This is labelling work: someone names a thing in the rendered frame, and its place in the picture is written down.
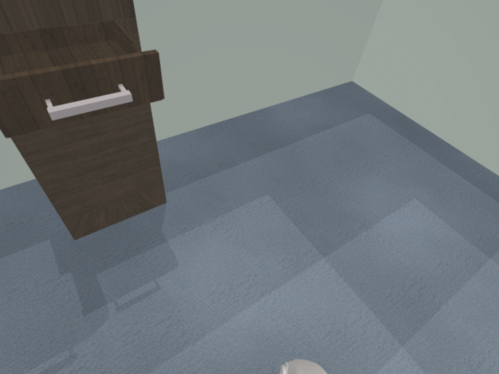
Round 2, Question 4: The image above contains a handle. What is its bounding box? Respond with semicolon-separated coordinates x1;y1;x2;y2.
45;84;133;121

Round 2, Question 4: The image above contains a cabinet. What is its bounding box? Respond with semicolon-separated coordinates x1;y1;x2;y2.
0;0;167;240

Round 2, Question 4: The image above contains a drawer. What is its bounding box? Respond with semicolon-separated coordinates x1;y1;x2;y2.
0;20;165;138

